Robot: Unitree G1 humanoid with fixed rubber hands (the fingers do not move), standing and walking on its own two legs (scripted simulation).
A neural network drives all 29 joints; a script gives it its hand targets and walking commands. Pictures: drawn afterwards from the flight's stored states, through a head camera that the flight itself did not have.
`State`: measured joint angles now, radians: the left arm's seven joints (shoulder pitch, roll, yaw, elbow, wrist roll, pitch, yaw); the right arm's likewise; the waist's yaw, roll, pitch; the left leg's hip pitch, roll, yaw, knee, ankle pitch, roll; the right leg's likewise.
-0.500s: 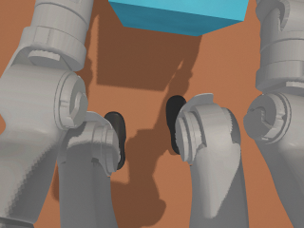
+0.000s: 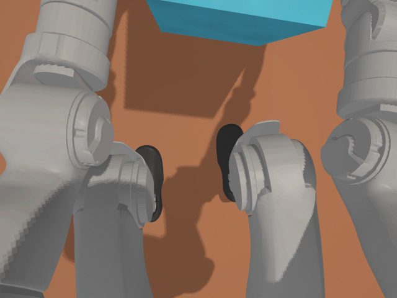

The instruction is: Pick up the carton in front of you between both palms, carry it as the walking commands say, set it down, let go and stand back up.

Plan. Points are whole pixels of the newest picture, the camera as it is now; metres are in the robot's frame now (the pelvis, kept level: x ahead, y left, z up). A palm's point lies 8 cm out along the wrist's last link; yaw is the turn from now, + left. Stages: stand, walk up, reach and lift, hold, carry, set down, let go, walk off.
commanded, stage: set down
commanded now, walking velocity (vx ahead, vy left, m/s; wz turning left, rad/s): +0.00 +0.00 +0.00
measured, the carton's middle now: out of the picture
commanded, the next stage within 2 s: let go in 1.32 s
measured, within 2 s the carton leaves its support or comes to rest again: neither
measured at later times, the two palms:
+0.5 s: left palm out of the picture +0.61 +0.05 -0.10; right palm out of the picture +0.53 -0.31 -0.11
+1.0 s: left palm out of the picture +0.62 +0.06 +0.05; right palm out of the picture +0.53 -0.32 +0.05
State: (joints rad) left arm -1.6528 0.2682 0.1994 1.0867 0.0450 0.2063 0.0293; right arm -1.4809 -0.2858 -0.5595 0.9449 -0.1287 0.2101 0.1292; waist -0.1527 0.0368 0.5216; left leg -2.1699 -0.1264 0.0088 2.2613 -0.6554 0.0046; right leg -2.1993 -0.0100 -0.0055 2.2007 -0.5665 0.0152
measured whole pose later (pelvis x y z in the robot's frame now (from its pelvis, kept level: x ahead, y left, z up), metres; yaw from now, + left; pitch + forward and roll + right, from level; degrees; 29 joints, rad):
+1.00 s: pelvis +0.01 -0.01 +0.15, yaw -1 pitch +47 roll +1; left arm -1.48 0.36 0.13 0.95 -0.04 0.31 0.09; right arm -1.31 -0.35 -0.37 0.83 0.10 0.27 -0.02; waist -0.16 0.04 0.07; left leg -1.98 -0.08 -0.03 1.70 -0.54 -0.02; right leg -2.03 0.03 0.00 1.66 -0.45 -0.01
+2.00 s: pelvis +0.10 -0.03 +0.38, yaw -2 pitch +22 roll +1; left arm -0.27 0.12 0.16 0.59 0.10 0.06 0.05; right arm -0.16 -0.21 -0.12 0.53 0.00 0.04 0.11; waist -0.09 -0.01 -0.02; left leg -0.76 -0.03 -0.06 0.67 -0.31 -0.02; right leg -0.82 0.05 0.03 0.67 -0.24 -0.03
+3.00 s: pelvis +0.13 -0.01 +0.40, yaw -3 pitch -2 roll +0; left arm 0.21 0.27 0.07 0.67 0.03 0.01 0.01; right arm 0.20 -0.29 -0.08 0.58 -0.02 0.03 0.02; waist -0.01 0.04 0.01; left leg -0.16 -0.03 -0.06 0.54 -0.35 0.01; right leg -0.22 0.04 0.04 0.54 -0.29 -0.02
